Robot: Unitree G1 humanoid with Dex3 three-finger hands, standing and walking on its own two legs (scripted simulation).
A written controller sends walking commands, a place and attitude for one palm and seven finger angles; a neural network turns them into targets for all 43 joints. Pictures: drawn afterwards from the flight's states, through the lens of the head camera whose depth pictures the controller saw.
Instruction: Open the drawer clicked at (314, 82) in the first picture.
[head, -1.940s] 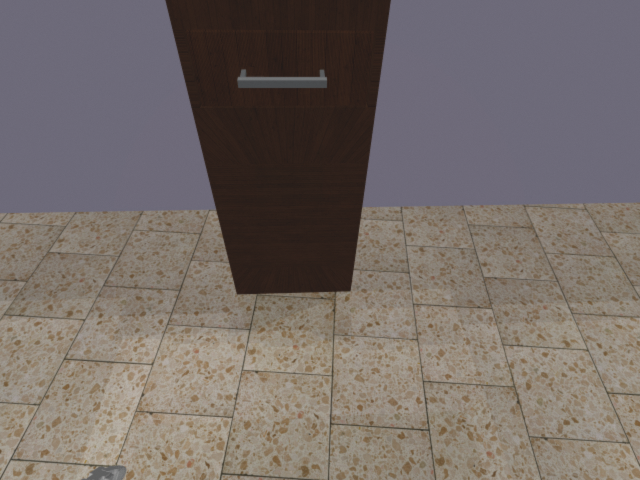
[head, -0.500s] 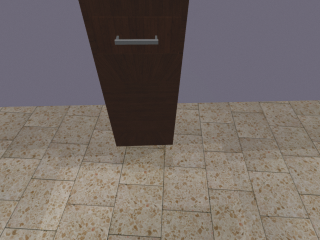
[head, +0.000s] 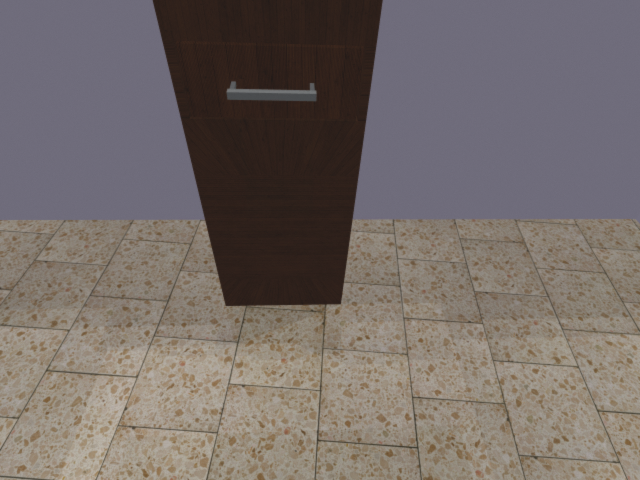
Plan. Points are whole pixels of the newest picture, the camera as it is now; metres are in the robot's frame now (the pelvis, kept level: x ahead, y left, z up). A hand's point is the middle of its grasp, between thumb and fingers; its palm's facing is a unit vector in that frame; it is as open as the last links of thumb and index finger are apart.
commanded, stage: take the last steps up to it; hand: left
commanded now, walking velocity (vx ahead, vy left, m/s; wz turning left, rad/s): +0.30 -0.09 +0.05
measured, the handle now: (272, 90) +0.84 +0.16 +0.09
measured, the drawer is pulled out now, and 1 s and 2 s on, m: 0.00 0.00 0.00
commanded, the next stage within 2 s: come to a stop and stand still in 0.80 s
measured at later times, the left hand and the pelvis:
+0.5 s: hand out of the picture +0.03 +0.15 -0.19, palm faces +0.10 -0.99 -0.09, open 7.4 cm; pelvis +0.16 +0.02 -0.02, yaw +0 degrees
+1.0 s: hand (256, 336) +0.40 +0.14 -0.17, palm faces +0.03 -0.98 -0.20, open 7.3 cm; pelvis +0.33 -0.04 +0.00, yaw +1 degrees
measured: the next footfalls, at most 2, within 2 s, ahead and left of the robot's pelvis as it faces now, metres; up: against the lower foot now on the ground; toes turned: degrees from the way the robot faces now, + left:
left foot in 0.44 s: +0.27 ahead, +0.10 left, +0.00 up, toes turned +11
right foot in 0.90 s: +0.41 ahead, -0.15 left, +0.00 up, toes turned -7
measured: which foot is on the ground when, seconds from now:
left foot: down 0.00-0.10, up 0.12-0.42, down 0.44-0.92, up 0.94-1.00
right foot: down 0.00-0.42, up 0.44-0.88, down 0.90-1.00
